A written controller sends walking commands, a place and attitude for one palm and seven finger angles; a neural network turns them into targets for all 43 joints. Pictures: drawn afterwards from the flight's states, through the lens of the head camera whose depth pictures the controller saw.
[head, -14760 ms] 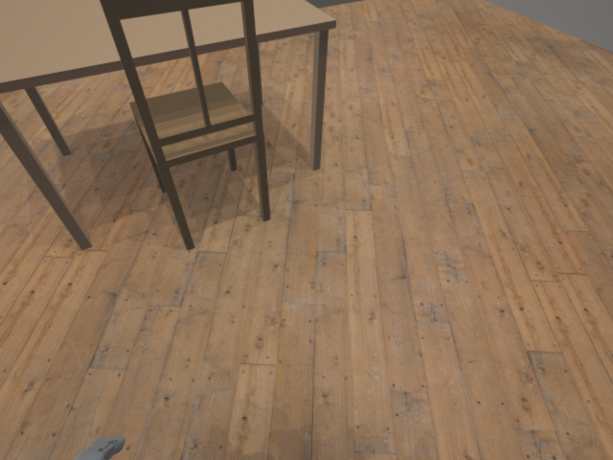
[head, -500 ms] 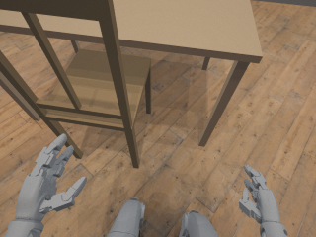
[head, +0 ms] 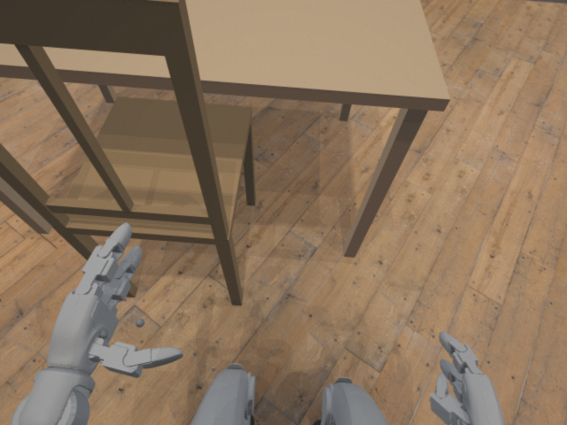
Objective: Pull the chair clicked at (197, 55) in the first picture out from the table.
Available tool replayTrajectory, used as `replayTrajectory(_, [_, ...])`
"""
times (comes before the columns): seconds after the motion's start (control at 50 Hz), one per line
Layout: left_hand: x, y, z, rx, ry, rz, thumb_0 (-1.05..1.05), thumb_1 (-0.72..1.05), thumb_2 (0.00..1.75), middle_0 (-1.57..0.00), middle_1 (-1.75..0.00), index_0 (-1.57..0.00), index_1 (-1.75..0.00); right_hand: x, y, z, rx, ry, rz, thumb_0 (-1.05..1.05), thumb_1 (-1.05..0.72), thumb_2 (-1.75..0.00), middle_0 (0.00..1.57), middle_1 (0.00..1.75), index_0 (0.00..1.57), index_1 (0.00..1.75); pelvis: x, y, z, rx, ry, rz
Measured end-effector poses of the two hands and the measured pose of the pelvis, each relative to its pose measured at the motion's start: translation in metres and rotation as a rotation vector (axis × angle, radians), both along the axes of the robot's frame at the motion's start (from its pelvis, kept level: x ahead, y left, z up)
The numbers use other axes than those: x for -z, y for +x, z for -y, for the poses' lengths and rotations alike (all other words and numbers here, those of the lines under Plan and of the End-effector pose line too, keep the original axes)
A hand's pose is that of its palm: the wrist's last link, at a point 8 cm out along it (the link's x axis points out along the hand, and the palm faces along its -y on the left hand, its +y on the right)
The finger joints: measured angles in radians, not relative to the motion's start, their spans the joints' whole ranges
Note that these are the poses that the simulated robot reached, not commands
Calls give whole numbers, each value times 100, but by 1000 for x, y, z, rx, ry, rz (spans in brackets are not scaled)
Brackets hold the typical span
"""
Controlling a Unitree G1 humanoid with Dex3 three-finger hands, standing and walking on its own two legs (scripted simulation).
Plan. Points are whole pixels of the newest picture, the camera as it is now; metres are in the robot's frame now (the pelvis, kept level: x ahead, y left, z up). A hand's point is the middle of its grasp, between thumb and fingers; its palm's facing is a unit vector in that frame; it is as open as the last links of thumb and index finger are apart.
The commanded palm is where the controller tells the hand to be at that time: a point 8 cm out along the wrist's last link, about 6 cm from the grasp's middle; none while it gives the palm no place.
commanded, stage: raise the hand toward the chair's back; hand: left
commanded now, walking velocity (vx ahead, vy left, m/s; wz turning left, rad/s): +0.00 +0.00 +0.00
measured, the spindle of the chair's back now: (90, 146) +0.49 +0.34 +0.05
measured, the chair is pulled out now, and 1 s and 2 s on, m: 0.00 0.00 0.00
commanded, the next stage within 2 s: aim the fingers beside a spindle in 1.04 s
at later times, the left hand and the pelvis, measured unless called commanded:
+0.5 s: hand (126, 288) +0.26 +0.21 +0.07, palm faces +0.02 -1.00 -0.06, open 16.9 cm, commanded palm +0.24 +0.26 +0.07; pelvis +0.02 +0.00 +0.01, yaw +0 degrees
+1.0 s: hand (145, 302) +0.25 +0.19 +0.06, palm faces -0.01 -1.00 -0.05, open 16.9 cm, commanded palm +0.23 +0.24 +0.07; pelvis +0.01 -0.02 +0.01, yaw +0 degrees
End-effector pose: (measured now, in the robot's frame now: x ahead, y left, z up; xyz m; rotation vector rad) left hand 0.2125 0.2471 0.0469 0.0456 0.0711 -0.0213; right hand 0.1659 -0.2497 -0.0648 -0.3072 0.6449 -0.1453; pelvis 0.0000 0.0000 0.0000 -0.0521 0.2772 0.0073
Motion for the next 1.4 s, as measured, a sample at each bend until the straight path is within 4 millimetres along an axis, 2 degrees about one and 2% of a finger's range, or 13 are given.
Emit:
replayTrajectory(0.08, [0, 3, -3, -9, -8, -22, 0, -23, 42, -9, -12, -9, -12, -10, 19, -8, -16, 0, 40, 2, -90, -90, 20, 30, 20, 30, -3, 4, -2, 0, -3, 2])
replayTrajectory(0.2, [-22, 7, -14, -62, 19, 56, 0, -37, 36, -7, -10, -8, -10, -17, 42, -27, -72, 35, 66, 2, -90, -90, 20, 30, 20, 30, -8, 11, -3, -10, -9, 5])
replayTrajectory(0.3, [-16, 14, -13, -29, 13, 4, -1, -45, 33, -6, -9, -7, -8, -13, 49, -38, -95, 63, 53, 2, -90, -90, 21, 30, 20, 30, -9, 16, -3, -13, -9, 0])
replayTrajectory(0.36, [-12, 18, -11, -9, 2, -30, -1, -47, 32, -6, -8, -6, -8, -11, 48, -38, -92, 66, 35, 2, -90, -90, 21, 30, 20, 30, -10, 18, -2, -11, -7, -1])
replayTrajectory(0.42, [-17, 22, -13, -17, 1, -13, -1, -49, 31, -6, -8, -6, -8, -9, 44, -34, -82, 62, 14, 2, -90, -90, 21, 30, 21, 30, -11, 20, 0, -10, -6, 0])
replayTrajectory(0.52, [-27, 30, -16, -37, 13, 43, -1, -50, 31, -6, -8, -6, -8, -5, 35, -23, -63, 52, -20, 2, -90, -90, 21, 30, 21, 30, -12, 22, 2, -9, -3, -1])
replayTrajectory(0.6, [-24, 35, -11, -16, 7, 16, -1, -50, 30, -6, -8, -6, -8, -4, 28, -14, -40, 47, -35, 2, -90, -90, 21, 30, 20, 30, -13, 21, 4, -7, 0, 1])
replayTrajectory(0.7, [-18, 34, -3, 0, -10, -29, -1, -50, 30, -6, -8, -6, -8, -7, 21, -4, -13, 40, -34, 2, -90, -90, 21, 30, 20, 30, -15, 20, 8, 0, 8, 5])
replayTrajectory(0.8, [-24, 30, -2, -32, -4, 25, -1, -50, 30, -6, -8, -6, -8, -9, 18, 3, -15, 33, -24, 2, -90, -90, 21, 30, 20, 30, -14, 18, 12, 1, 12, 9])
replayTrajectory(1.0, [-19, 19, 7, -8, 4, -4, -1, -50, 30, -6, -8, -6, -8, -7, 19, 1, -27, 57, 9, 2, -90, -90, 21, 30, 20, 30, -12, 8, 17, -1, 14, 23])
replayTrajectory(1.18, [-25, 14, 3, -41, 10, 45, -1, -50, 30, -6, -8, -6, -8, -6, 17, -3, -43, 61, 16, 2, -90, -90, 21, 30, 20, 30, -10, 4, 18, -4, 12, 26])
replayTrajectory(1.28, [-16, 19, 7, -11, -3, 21, -1, -50, 30, -6, -8, -6, -8, -4, 15, -3, -45, 53, 15, 2, -90, -90, 21, 30, 20, 30, -8, 3, 15, -7, 9, 21])
replayTrajectory(1.4, [-8, 35, 16, 12, -20, 28, -1, -50, 30, -6, -8, -6, -8, -1, 13, -3, -40, 37, 6, 2, -90, -90, 21, 30, 20, 30, -4, 3, 12, -3, 8, 7])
